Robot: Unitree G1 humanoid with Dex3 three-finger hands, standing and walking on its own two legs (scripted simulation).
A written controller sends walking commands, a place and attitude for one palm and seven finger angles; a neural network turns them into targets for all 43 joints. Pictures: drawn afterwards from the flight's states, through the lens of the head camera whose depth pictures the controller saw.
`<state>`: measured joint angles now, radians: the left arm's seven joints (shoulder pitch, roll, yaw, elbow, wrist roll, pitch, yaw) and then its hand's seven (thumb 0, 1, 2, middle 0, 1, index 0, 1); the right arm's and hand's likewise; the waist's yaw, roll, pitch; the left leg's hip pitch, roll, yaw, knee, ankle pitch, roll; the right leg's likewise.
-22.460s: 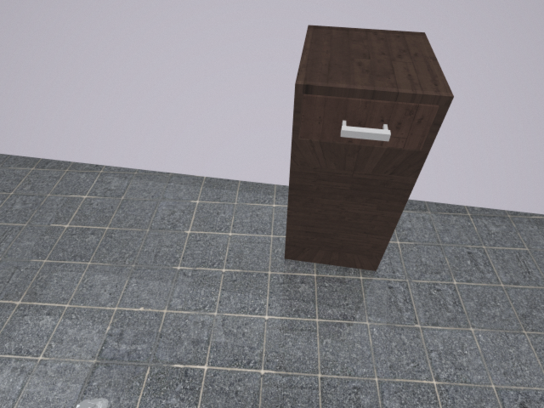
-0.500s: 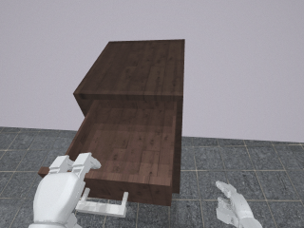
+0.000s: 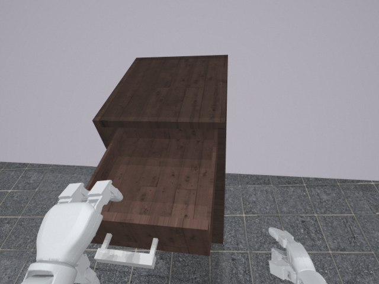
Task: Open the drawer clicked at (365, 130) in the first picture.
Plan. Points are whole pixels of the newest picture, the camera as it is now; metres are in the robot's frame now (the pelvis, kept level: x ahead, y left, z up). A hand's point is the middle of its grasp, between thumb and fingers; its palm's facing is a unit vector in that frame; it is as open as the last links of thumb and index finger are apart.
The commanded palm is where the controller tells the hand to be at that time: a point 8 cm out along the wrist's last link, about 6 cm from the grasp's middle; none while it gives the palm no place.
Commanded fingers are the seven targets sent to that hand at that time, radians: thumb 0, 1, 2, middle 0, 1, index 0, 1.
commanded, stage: draw the hand back to the body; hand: left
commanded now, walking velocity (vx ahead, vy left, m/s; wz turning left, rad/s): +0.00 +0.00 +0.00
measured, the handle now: (128, 249) +0.20 +0.19 -0.04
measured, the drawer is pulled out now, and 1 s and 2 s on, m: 0.30 0.30 0.30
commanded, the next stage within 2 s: step back with the hand held close in 1.48 s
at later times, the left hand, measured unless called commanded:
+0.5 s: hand (64, 232) +0.16 +0.24 +0.12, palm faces +0.08 -0.10 -0.99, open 13.8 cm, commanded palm +0.13 +0.24 +0.17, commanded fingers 0.00 -0.43 0.33 -0.29 -1.15 -0.29 -1.15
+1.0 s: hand (61, 207) +0.18 +0.24 +0.16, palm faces +0.38 -0.84 -0.40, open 11.1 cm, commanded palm +0.13 +0.28 +0.18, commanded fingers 0.00 0.44 0.70 -0.23 -0.59 -0.23 -0.59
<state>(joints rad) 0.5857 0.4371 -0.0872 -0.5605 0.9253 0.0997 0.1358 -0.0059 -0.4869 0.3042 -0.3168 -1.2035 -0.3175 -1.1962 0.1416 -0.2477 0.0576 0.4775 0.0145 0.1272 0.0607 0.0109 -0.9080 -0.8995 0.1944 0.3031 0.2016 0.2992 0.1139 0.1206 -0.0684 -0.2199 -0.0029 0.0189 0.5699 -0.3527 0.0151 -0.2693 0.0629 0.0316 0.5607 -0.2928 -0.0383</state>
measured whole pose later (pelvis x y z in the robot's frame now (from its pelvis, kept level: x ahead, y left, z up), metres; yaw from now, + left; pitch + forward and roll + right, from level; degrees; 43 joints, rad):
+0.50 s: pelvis +0.00 +0.01 +0.00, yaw +1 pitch +0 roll -1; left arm 0.60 0.51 0.07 -0.54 0.84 0.04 0.11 -0.01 -0.49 0.30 -0.32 -1.20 -0.32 -1.20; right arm 0.15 -0.27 0.03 0.51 0.01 0.11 0.01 0.01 -0.91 -0.90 0.19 0.30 0.20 0.30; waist 0.11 0.11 -0.05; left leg -0.20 -0.01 0.00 0.52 -0.32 0.02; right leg -0.24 0.05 0.02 0.49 -0.26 -0.03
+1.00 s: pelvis +0.01 +0.01 +0.01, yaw +3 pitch -2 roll -1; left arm 0.57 0.32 0.24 -0.53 -0.04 -0.12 0.09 -0.01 0.11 0.57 -0.26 -0.81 -0.26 -0.80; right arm 0.19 -0.20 0.03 0.62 0.00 -0.15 -0.07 0.01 -0.90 -0.90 0.20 0.30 0.20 0.30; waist 0.05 0.05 0.01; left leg -0.10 -0.03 -0.03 0.45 -0.30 0.03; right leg -0.12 0.03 -0.02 0.41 -0.25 -0.02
